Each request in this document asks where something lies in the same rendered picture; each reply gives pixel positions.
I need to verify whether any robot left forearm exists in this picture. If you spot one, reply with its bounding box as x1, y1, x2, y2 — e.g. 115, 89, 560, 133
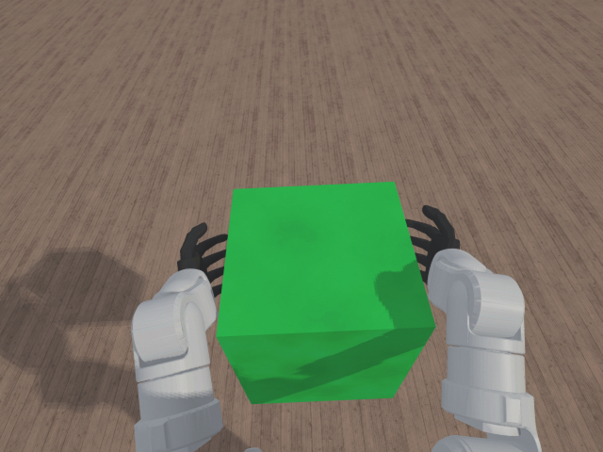
131, 268, 223, 452

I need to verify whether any robot right forearm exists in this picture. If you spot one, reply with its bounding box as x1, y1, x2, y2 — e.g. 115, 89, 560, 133
427, 249, 542, 452

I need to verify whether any robot right hand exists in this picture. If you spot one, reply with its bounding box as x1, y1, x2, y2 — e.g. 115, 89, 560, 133
405, 205, 460, 284

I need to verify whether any carton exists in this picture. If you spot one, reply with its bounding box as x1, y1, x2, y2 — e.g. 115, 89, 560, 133
216, 182, 435, 404

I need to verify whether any robot left hand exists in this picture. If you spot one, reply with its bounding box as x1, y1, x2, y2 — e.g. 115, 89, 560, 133
177, 223, 228, 298

